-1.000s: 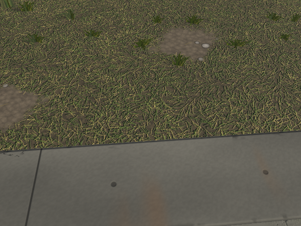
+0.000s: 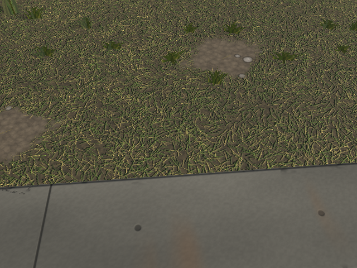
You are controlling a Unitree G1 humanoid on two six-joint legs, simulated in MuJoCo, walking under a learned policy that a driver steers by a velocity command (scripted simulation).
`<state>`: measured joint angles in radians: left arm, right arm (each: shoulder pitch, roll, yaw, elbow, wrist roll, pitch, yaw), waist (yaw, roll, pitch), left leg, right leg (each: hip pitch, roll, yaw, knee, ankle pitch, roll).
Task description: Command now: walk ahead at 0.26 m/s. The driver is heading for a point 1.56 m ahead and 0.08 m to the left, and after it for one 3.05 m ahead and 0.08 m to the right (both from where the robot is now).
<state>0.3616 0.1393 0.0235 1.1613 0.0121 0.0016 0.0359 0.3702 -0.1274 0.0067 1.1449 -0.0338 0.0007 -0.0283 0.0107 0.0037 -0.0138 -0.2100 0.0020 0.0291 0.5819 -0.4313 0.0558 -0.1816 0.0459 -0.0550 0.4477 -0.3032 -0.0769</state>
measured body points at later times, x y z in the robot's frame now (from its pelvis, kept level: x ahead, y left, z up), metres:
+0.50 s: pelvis +0.18 +0.04 -0.01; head +0.21 +0.05 +0.44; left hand +0.34 +0.25 -0.14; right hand +0.04 -0.16 -0.14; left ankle +0.02 +0.11 -0.74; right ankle +0.33 -0.07 -0.70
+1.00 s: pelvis +0.47 +0.02 +0.00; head +0.50 +0.01 +0.45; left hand +0.38 +0.24 -0.14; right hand +0.63 -0.20 -0.13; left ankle +0.65 +0.15 -0.69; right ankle +0.37 -0.04 -0.74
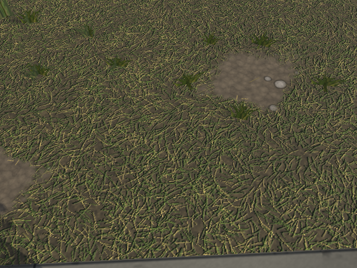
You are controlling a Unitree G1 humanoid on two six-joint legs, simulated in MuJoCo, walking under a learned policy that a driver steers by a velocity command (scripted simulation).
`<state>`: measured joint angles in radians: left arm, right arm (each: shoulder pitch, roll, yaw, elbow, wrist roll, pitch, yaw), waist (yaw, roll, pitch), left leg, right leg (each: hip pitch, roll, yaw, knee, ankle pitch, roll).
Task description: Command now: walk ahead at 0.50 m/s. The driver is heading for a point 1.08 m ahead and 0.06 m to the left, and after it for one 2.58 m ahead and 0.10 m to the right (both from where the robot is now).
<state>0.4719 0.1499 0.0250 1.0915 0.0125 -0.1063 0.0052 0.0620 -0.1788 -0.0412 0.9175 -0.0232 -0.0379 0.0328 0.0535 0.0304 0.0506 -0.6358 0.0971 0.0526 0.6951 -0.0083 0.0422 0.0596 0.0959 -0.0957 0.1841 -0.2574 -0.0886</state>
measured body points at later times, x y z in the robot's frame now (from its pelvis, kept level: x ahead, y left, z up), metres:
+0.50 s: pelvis +0.29 +0.04 +0.00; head +0.31 +0.05 +0.45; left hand +0.42 +0.27 -0.13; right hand +0.22 -0.19 -0.14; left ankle +0.23 +0.10 -0.74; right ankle +0.43 -0.12 -0.68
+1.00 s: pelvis +0.57 -0.01 +0.01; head +0.58 -0.02 +0.46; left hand +0.52 +0.23 -0.14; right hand +0.67 -0.25 -0.14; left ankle +0.66 +0.15 -0.67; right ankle +0.53 -0.07 -0.74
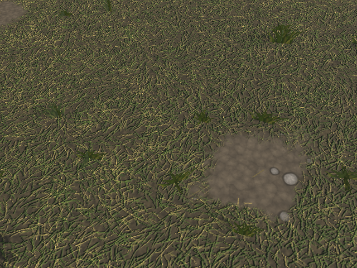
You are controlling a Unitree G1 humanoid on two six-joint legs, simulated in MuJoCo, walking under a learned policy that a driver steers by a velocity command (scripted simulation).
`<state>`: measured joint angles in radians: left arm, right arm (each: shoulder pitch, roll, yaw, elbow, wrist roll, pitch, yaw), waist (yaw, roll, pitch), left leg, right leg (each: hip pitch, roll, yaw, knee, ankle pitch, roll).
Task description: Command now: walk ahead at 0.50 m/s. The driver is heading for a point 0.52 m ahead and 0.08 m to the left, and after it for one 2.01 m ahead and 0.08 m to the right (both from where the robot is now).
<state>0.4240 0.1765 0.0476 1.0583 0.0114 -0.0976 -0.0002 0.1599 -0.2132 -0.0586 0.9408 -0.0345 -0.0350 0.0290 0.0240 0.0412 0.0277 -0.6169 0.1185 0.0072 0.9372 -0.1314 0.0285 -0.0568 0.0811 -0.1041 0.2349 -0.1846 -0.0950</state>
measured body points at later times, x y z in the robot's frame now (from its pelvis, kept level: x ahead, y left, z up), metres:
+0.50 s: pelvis +0.27 +0.06 +0.00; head +0.29 +0.07 +0.45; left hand +0.35 +0.31 -0.15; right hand +0.26 -0.19 -0.14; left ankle +0.27 +0.12 -0.75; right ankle +0.30 -0.09 -0.67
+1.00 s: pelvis +0.55 +0.00 -0.01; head +0.57 -0.01 +0.44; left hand +0.59 +0.26 -0.14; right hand +0.58 -0.25 -0.16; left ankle +0.49 +0.14 -0.66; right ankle +0.58 -0.06 -0.75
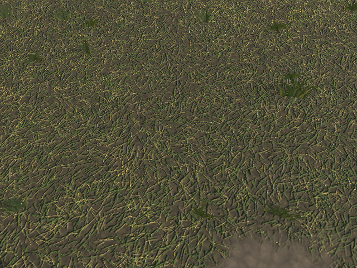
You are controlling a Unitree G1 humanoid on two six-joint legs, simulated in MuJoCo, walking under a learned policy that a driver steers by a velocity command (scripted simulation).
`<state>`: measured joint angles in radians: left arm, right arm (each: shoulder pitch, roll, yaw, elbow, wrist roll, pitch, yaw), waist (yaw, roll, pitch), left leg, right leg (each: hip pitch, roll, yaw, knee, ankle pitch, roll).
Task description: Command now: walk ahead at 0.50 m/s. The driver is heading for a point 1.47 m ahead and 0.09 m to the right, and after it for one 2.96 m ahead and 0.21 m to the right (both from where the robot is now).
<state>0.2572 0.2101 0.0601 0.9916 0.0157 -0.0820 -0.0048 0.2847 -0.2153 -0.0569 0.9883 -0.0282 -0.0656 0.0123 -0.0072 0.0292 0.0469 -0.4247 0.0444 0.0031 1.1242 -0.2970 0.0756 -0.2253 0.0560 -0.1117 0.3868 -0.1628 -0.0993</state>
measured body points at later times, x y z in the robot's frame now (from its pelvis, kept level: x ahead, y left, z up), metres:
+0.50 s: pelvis +0.27 +0.05 -0.01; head +0.30 +0.06 +0.44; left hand +0.25 +0.29 -0.16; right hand +0.39 -0.20 -0.14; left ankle +0.34 +0.11 -0.74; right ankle +0.12 -0.07 -0.65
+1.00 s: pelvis +0.54 +0.01 -0.02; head +0.58 +0.00 +0.43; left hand +0.72 +0.24 -0.13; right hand +0.47 -0.23 -0.17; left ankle +0.36 +0.11 -0.71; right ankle +0.65 -0.06 -0.74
